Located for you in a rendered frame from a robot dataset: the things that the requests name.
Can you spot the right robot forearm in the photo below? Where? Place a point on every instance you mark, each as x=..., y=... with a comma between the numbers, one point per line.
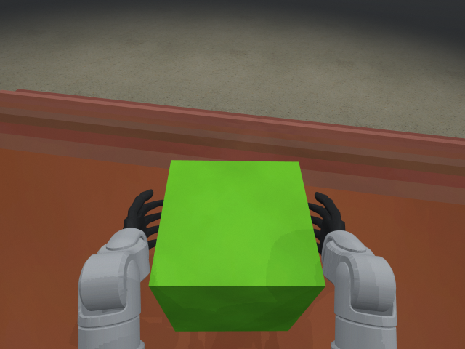
x=364, y=296

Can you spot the robot right hand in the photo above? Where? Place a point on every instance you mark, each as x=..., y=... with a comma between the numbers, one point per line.
x=331, y=218

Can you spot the robot left hand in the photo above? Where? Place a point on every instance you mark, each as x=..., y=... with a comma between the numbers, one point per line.
x=136, y=215

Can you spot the left robot forearm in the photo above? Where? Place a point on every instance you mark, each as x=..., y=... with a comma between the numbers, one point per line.
x=109, y=299

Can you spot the carton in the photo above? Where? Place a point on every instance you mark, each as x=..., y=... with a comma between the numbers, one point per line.
x=236, y=249

